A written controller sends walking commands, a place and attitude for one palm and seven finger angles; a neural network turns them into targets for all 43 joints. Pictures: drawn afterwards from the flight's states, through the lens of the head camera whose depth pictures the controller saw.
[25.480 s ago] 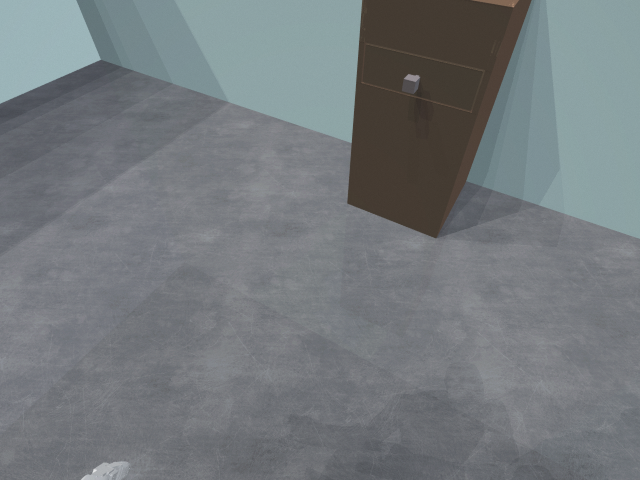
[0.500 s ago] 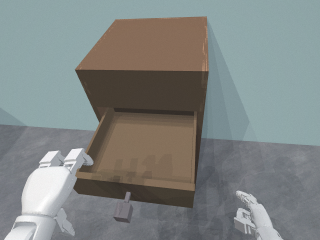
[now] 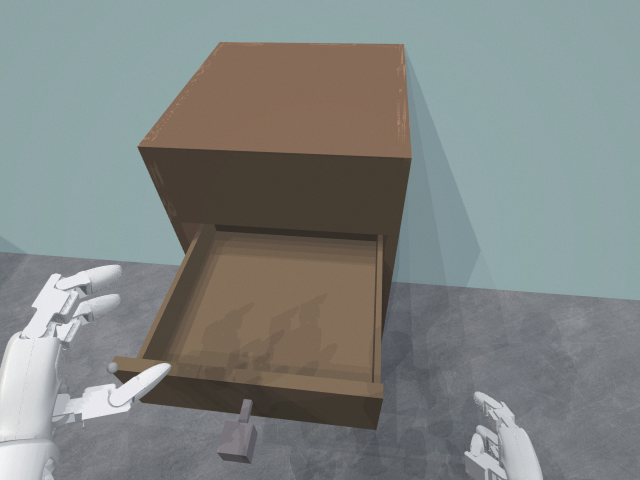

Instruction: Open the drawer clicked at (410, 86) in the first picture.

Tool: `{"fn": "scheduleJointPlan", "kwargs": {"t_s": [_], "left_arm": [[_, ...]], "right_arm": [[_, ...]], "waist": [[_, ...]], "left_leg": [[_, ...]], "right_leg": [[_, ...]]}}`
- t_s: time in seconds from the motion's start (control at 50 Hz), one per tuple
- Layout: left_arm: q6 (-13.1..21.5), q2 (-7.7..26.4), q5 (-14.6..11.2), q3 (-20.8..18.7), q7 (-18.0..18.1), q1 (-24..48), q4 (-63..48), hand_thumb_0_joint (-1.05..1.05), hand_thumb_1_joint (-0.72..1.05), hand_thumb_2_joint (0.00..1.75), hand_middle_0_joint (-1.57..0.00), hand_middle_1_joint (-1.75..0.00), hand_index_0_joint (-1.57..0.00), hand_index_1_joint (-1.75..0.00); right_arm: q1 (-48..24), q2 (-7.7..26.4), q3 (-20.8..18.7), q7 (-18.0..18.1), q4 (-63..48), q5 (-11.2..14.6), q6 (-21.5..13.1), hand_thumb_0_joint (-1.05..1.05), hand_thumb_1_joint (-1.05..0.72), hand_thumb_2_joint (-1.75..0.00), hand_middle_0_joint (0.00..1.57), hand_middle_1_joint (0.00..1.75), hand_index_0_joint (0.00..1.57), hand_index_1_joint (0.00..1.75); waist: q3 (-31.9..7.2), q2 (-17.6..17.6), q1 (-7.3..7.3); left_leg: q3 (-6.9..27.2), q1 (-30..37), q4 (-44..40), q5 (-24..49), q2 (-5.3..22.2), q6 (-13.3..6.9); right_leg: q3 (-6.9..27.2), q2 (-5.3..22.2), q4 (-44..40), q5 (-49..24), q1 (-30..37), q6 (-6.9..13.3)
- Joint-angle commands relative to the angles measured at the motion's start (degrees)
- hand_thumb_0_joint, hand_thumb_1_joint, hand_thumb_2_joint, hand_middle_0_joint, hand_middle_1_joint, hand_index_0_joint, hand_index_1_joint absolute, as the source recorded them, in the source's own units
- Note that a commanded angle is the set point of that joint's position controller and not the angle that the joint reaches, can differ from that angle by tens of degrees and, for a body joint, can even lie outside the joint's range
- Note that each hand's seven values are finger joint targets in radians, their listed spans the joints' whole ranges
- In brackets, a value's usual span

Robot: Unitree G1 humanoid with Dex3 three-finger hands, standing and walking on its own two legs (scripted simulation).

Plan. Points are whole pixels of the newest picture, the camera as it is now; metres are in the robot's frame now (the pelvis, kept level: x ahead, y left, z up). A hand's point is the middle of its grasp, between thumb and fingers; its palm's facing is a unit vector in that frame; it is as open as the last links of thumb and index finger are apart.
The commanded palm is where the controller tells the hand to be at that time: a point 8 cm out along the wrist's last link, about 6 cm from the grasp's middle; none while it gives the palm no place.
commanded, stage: draw the hand back to the body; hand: left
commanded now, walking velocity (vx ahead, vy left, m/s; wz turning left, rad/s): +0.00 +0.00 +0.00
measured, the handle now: (241, 427) +0.21 +0.15 -0.11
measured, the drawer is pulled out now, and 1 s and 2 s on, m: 0.30 0.30 0.30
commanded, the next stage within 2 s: step back with the hand held close in 0.48 s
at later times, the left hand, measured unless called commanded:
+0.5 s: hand (89, 368) +0.18 +0.23 +0.15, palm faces +0.38 -0.82 -0.42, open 7.6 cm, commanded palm +0.12 +0.27 +0.18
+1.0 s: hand (65, 400) +0.15 +0.24 +0.15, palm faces +0.25 -0.80 -0.54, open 7.4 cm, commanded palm +0.08 +0.29 +0.18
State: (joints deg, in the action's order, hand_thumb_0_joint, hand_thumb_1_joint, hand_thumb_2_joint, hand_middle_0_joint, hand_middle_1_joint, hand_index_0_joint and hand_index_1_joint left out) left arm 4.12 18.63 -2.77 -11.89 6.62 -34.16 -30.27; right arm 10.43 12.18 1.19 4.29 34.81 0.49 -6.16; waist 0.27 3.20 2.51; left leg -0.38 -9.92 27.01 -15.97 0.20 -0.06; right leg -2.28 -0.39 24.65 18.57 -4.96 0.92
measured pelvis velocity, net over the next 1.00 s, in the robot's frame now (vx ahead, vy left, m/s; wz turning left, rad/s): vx -0.04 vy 0.00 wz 0.02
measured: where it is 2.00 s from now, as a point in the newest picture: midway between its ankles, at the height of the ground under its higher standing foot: outside the picture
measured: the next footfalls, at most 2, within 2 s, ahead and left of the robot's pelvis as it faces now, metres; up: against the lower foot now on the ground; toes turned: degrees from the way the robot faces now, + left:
left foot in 1.80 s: -0.07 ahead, +0.12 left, +0.00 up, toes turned +3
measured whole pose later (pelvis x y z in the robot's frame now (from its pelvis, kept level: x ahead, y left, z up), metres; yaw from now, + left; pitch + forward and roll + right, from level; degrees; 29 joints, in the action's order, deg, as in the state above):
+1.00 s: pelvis -0.04 +0.00 +0.00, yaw +1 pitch +3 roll -1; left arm 8.2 24.7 -3.7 -20.5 6.3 -39.5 -35.6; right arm 7.8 12.9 -1.6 4.9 30.9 1.7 2.4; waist 3.2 1.9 -0.4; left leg 0.9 -19.5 29.9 -13.0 0.0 -0.5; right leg -3.8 -0.2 27.9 16.3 -14.1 0.6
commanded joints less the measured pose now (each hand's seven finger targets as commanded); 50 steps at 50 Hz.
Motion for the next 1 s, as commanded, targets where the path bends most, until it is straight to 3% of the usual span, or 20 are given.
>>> {"fn": "scheduleJointPlan", "kwargs": {"t_s": [0.0, 0.06, 0.12, 0.18, 0.26, 0.36, 0.42, 0.48, 0.52, 0.56, 0.58, 0.6, 0.62, 0.66, 0.7, 0.76, 0.8, 0.84, 0.9, 0.98], "left_arm": [[3.6, 8.6, -0.3, -8.5, 1.3, 3.0, -12.9, 0.0, 0.44, 0.7, -0.23, -0.59, -0.23, -0.59], [3.4, 8.7, -0.7, -9.6, 1.4, 3.2, -10.3, 0.0, 0.55, 0.75, -0.22, -0.52, -0.22, -0.52], [3.8, 9.8, -0.6, -11.0, 1.5, 4.4, -11.3, 0.0, 0.65, 0.8, -0.22, -0.46, -0.22, -0.46], [3.4, 9.1, -1.1, -10.7, 1.3, 4.0, -10.0, 0.0, 0.76, 0.84, -0.21, -0.39, -0.21, -0.39], [3.4, 8.5, -1.0, -9.7, 1.0, 4.3, -9.8, 0.0, 0.9, 0.9, -0.2, -0.3, -0.2, -0.3], [3.5, 9.3, -1.1, -10.6, 1.2, 4.3, -9.7, 0.0, 0.9, 0.9, -0.2, -0.3, -0.2, -0.3], [3.8, 10.2, -0.8, -11.4, 1.3, 4.9, -10.6, 0.0, 0.9, 0.9, -0.2, -0.3, -0.2, -0.3], [3.6, 9.5, -1.2, -10.7, 1.2, 4.2, -10.7, 0.0, 0.9, 0.9, -0.2, -0.3, -0.2, -0.3], [3.7, 9.6, -0.8, -10.9, 1.2, 4.2, -10.0, 0.0, 0.9, 0.9, -0.2, -0.3, -0.2, -0.3], [3.6, 9.3, -1.0, -10.7, 1.2, 3.5, -9.1, 0.0, 0.9, 0.9, -0.2, -0.3, -0.2, -0.3], [6.3, 18.5, -1.1, -19.5, 1.4, 13.8, -17.6, 0.0, 0.9, 0.9, -0.2, -0.3, -0.2, -0.3], [7.6, 19.6, -0.6, -21.0, 1.2, 14.4, -16.2, 0.0, 0.9, 0.9, -0.2, -0.3, -0.2, -0.3], [7.4, 13.3, -0.3, -16.6, 0.5, 6.1, -9.3, 0.0, 0.9, 0.9, -0.2, -0.3, -0.2, -0.3], [7.2, 9.7, -0.4, -13.5, -0.4, 0.5, -9.0, 0.0, 0.9, 0.9, -0.2, -0.3, -0.2, -0.3], [7.5, 10.2, -0.5, -14.2, -0.5, -2.8, -10.6, 0.0, 0.9, 0.9, -0.2, -0.3, -0.2, -0.3], [7.5, 11.5, -0.6, -15.4, -0.2, -5.0, -12.4, 0.0, 0.9, 0.9, -0.2, -0.3, -0.2, -0.3], [7.8, 13.7, -0.7, -17.1, 0.4, -5.3, -14.6, 0.0, 0.9, 0.9, -0.2, -0.3, -0.2, -0.3], [7.7, 13.5, -0.9, -17.2, 0.8, -6.3, -15.0, 0.0, 0.9, 0.9, -0.2, -0.3, -0.2, -0.3], [8.2, 15.2, -1.0, -18.2, 1.5, -5.7, -18.1, 0.0, 0.9, 0.9, -0.2, -0.3, -0.2, -0.3], [8.3, 13.9, -1.2, -17.4, 2.0, -6.4, -17.8, 0.0, 0.9, 0.9, -0.2, -0.3, -0.2, -0.3]], "right_arm": [[-8.8, 5.3, -2.1, 0.3, -9.6, 0.4, -3.1, 0.0, -0.9, -0.9, 0.2, 0.3, 0.2, 0.3], [-8.8, 5.3, -2.3, 0.5, -9.4, 0.6, -2.3, 0.0, -0.9, -0.9, 0.2, 0.3, 0.2, 0.3], [-8.8, 5.3, -2.2, 0.6, -9.2, 0.6, -2.2, 0.0, -0.9, -0.9, 0.2, 0.3, 0.2, 0.3], [-9.2, 5.2, -2.3, 0.5, -9.5, 0.7, -1.8, 0.0, -0.9, -0.9, 0.2, 0.3, 0.2, 0.3], [-9.3, 5.6, -2.3, 0.3, -9.5, 0.7, -1.7, 0.0, -0.9, -0.9, 0.2, 0.3, 0.2, 0.3], [-9.5, 5.4, -2.2, 0.5, -9.6, 0.6, -1.4, 0.0, -0.9, -0.9, 0.2, 0.3, 0.2, 0.3], [-9.6, 5.4, -2.0, 0.5, -9.2, 0.4, -1.6, 0.0, -0.9, -0.9, 0.2, 0.3, 0.2, 0.3], [-9.5, 5.2, -2.1, 0.4, -9.6, 0.8, -1.5, 0.0, -0.9, -0.9, 0.2, 0.3, 0.2, 0.3], [-9.5, 5.4, -2.1, 0.4, -9.0, 0.5, -1.4, 0.0, -0.9, -0.9, 0.2, 0.3, 0.2, 0.3], [-9.5, 5.3, -2.2, 0.4, -9.1, 0.7, -1.3, 0.0, -0.9, -0.9, 0.2, 0.3, 0.2, 0.3], [-7.0, 6.8, -2.2, 0.1, -11.7, 1.0, 0.0, 0.0, -0.9, -0.9, 0.2, 0.3, 0.2, 0.3], [-6.7, 6.0, -2.2, 0.2, -10.5, 0.8, 0.3, 0.0, -0.9, -0.9, 0.2, 0.3, 0.2, 0.3], [-7.0, 5.8, -2.4, 0.2, -9.7, 0.5, 1.3, 0.0, -0.9, -0.9, 0.2, 0.3, 0.2, 0.3], [-8.0, 6.7, -2.9, -0.2, -11.0, 0.7, 2.6, 0.0, -0.9, -0.9, 0.2, 0.3, 0.2, 0.3], [-8.7, 7.1, -3.5, -0.3, -11.9, 0.9, 3.5, 0.0, -0.9, -0.9, 0.2, 0.3, 0.2, 0.3], [-8.6, 6.9, -4.2, -0.2, -12.6, 1.2, 5.3, 0.0, -0.9, -0.9, 0.2, 0.3, 0.2, 0.3], [-9.4, 6.9, -4.4, 0.2, -12.9, 1.4, 5.5, 0.0, -0.9, -0.9, 0.2, 0.3, 0.2, 0.3], [-8.9, 6.4, -4.5, 0.4, -13.2, 1.5, 6.0, 0.0, -0.9, -0.9, 0.2, 0.3, 0.2, 0.3], [-8.7, 6.9, -4.7, 0.9, -13.1, 1.4, 5.7, 0.0, -0.9, -0.9, 0.2, 0.3, 0.2, 0.3], [-8.3, 6.7, -4.7, 0.8, -13.2, 1.3, 4.9, 0.0, -0.9, -0.9, 0.2, 0.3, 0.2, 0.3]], "waist": [[-6.6, 0.3, 0.49], [-5.2, -2.8, 0.49], [-5.9, 1.1, 0.58], [-4.9, -1.4, 0.6], [-5.0, -0.8, 0.56], [-5.0, -1.4, 0.73], [-5.2, 0.4, 0.79], [-5.8, -1.7, 0.65], [-5.5, 1.0, 0.69], [-5.0, -1.1, 0.69], [1.3, -1.5, -1.52], [0.4, -1.5, -1.7], [0.0, -4.1, -2.04], [-4.4, -2.8, -2.15], [-8.4, -0.9, -1.96], [-10.3, -4.0, -2.26], [-10.8, -2.9, -2.33], [-10.9, -3.0, -2.45], [-11.3, 0.2, -2.44], [-9.5, 1.4, -2.28]], "left_leg": [[0.2, 6.6, -1.6, 22.3, 1.7, -1.0], [0.1, 6.3, -1.9, 20.2, 1.8, -1.2], [0.1, 7.0, -1.9, 20.4, 1.5, -1.1], [0.1, 6.7, -2.1, 19.7, 1.7, -1.2], [0.2, 6.9, -2.4, 19.3, 1.7, -1.2], [0.1, 6.9, -2.5, 18.1, 1.6, -1.3], [0.2, 6.8, -2.4, 18.4, 1.2, -1.2], [0.4, 6.8, -2.3, 19.5, 1.6, -1.2], [0.1, 7.2, -2.2, 19.2, 1.2, -1.2], [0.2, 7.0, -2.3, 18.8, 1.4, -1.2], [2.3, 1.8, -0.1, 17.2, 2.3, -2.3], [2.9, 1.5, 0.6, 15.9, 2.3, -1.9], [3.0, 1.4, 1.2, 17.6, 2.3, -2.1], [2.6, 2.0, 1.8, 22.3, 2.8, -2.4], [2.3, 2.6, 1.7, 26.0, 3.2, -2.4], [2.8, 0.5, 2.2, 27.7, 4.2, -2.3], [2.8, 0.2, 2.3, 27.4, 4.4, -2.2], [3.8, -1.4, 2.0, 26.9, 4.9, -2.2], [5.1, -2.3, 1.3, 26.6, 5.7, -2.3], [7.3, -7.3, -1.0, 21.1, 7.0, -2.8]], "right_leg": [[-1.4, 1.8, -3.0, -23.1, -2.8, -0.3], [-1.5, 1.9, -3.4, -22.4, -3.5, -0.6], [-1.2, 2.0, -3.7, -21.8, -3.3, -0.3], [-1.3, 2.0, -3.8, -21.8, -3.5, -0.5], [-1.2, 2.0, -4.1, -21.0, -3.6, -0.5], [-1.1, 2.0, -4.5, -20.5, -3.4, -0.5], [-1.0, 1.9, -4.8, -20.5, -3.3, -0.3], [-1.1, 2.2, -4.0, -22.1, -2.5, -0.5], [-1.0, 1.9, -4.8, -21.5, -3.2, -0.4], [-1.3, 1.9, -4.6, -21.3, -3.4, -0.6], [3.5, 4.7, -7.5, -25.1, -8.3, -0.8], [3.7, 6.0, -7.4, -26.4, -8.2, -0.3], [2.1, 5.8, -6.6, -26.7, -8.1, -0.6], [1.6, 6.0, -4.6, -28.5, -5.8, -1.1], [1.9, 6.2, -2.9, -29.6, -4.3, -1.1], [1.2, 6.0, -1.2, -28.3, -3.1, -1.1], [1.9, 6.5, -0.4, -27.8, -3.9, -0.8], [1.7, 6.2, 0.5, -24.9, -3.7, -0.8], [1.8, 5.7, 1.5, -22.2, -4.3, -0.5], [1.4, 4.4, 3.1, -15.4, -4.3, -0.8]]}}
